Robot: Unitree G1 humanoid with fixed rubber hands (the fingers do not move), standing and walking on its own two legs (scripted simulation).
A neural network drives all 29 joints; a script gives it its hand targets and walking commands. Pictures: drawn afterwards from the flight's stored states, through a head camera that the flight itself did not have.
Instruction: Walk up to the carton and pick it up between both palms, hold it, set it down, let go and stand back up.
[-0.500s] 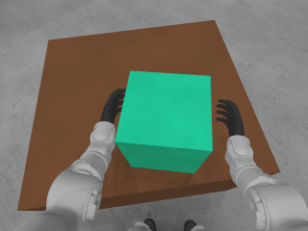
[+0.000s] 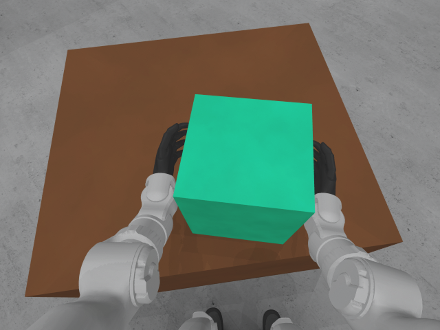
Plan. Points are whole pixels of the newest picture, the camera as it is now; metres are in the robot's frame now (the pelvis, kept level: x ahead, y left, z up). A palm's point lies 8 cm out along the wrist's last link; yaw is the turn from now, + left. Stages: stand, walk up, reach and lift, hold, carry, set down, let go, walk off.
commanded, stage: reach and lift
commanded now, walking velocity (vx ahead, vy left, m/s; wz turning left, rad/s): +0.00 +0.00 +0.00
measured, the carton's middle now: (243, 177) +0.41 -0.01 -0.06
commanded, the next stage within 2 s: none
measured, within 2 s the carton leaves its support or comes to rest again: leaves its support in 1.62 s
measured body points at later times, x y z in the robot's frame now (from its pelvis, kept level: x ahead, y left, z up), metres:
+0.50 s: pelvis +0.00 +0.00 +0.00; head +0.13 +0.01 +0.43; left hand +0.43 +0.14 -0.02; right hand +0.39 -0.16 -0.04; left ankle +0.01 +0.08 -0.71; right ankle +0.01 -0.15 -0.71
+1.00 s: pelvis +0.00 +0.00 +0.00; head +0.14 +0.01 +0.43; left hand +0.43 +0.14 -0.02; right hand +0.39 -0.16 -0.04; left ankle +0.01 +0.08 -0.71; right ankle +0.01 -0.15 -0.71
